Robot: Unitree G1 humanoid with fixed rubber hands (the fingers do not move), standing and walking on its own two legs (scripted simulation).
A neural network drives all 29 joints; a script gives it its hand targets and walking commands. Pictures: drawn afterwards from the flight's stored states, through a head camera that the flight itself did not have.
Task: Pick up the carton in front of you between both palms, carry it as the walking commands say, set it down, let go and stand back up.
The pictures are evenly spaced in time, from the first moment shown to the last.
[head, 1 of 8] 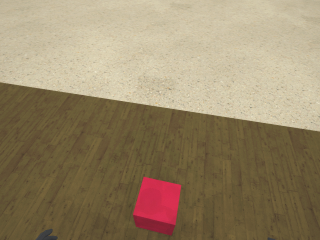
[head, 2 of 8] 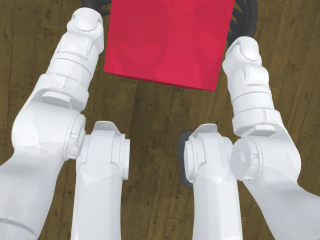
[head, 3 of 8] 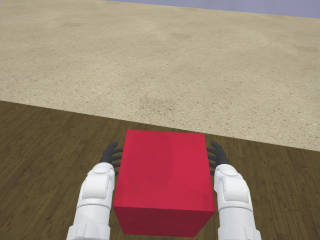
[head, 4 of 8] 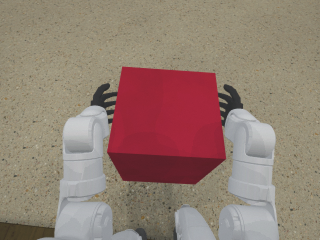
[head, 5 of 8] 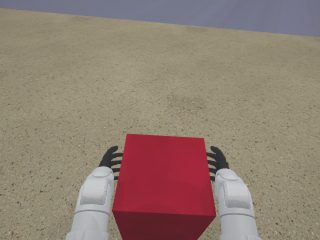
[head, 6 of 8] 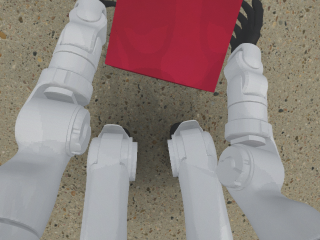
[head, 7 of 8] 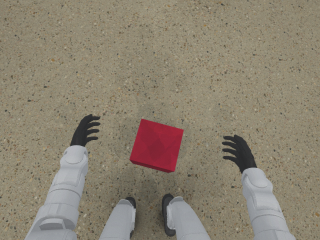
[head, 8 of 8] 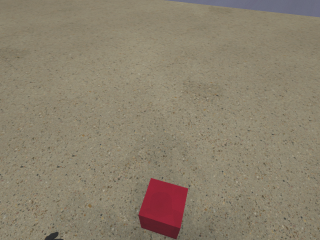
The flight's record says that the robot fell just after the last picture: no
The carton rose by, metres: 0.69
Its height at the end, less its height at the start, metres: -0.06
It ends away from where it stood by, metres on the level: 2.44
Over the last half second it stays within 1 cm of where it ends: yes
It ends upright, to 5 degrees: yes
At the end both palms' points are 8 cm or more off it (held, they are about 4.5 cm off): yes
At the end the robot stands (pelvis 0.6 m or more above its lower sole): yes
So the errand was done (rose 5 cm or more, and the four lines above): yes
